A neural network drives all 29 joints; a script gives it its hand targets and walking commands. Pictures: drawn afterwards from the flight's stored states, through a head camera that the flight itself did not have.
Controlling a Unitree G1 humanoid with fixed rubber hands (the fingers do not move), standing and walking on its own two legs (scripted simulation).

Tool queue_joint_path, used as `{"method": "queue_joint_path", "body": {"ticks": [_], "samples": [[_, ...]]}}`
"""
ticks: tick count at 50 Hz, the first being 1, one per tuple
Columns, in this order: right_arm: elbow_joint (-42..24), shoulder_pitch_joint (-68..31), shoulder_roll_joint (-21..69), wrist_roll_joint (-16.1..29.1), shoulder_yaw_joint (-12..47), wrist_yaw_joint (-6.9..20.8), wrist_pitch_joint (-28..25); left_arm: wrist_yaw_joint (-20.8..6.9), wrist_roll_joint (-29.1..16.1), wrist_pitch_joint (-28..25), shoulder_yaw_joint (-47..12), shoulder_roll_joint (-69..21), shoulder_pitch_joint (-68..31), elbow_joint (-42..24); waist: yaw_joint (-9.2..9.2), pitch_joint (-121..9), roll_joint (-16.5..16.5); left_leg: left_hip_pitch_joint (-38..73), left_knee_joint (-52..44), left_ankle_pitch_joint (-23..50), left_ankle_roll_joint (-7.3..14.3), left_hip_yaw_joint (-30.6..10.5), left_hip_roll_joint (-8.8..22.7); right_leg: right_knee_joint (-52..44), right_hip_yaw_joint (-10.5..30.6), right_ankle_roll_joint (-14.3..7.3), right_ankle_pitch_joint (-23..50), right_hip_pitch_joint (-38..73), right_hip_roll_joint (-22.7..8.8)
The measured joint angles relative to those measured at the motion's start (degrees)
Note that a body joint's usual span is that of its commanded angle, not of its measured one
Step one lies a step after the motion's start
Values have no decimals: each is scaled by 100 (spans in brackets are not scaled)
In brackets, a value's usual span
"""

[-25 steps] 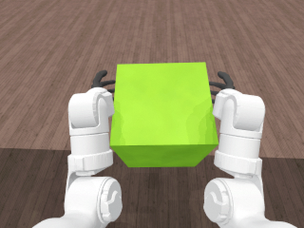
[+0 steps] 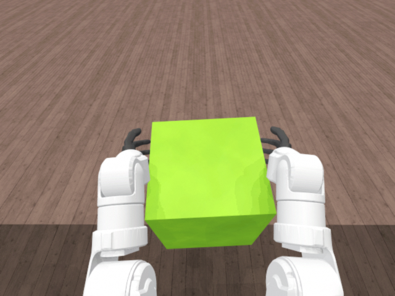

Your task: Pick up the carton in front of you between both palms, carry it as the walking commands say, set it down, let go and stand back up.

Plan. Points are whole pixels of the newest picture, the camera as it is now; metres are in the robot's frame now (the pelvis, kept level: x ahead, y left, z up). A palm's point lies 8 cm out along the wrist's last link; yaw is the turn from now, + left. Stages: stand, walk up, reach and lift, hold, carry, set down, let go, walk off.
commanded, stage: carry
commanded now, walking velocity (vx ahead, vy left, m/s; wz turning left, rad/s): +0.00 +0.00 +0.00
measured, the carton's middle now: (206, 189) +0.36 +0.00 +0.03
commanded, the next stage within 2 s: none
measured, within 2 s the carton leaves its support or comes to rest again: neither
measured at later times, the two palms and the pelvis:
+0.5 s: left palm (121, 176) +0.30 +0.15 +0.15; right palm (282, 174) +0.31 -0.13 +0.15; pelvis -0.02 +0.00 +0.00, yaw +1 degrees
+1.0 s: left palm (121, 187) +0.28 +0.15 +0.14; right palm (288, 181) +0.29 -0.14 +0.15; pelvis -0.05 +0.00 +0.00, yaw +1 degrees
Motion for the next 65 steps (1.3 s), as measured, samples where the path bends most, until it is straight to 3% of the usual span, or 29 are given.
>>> {"method": "queue_joint_path", "body": {"ticks": [9, 27, 56, 65], "samples": [[-164, 275, 69, -75, 27, -7, -5, 53, -183, -102, -134, 39, 172, 99, 189, 34, -38, 61, 116, -118, -20, -24, 6, 197, -65, 13, -76, 42, -37], [148, 247, -2, -69, 61, -28, 34, -26, -80, -73, -63, 78, 39, 508, 63, -73, -37, 203, -89, 154, -1, -32, -63, 59, -102, 16, 137, 177, -120], [32, 149, 10, -34, 62, -23, 7, 31, -123, -9, -69, 66, 80, 175, 70, 128, -92, 125, -209, 382, -28, 19, -33, -100, -95, -33, 395, 104, -106], [126, 152, 26, -120, -1, 14, 4, -18, -72, -24, -57, 95, -37, 421, 119, 69, -72, 8, -28, 338, -29, 2, -3, -33, -127, -41, 406, 45, -98]]}}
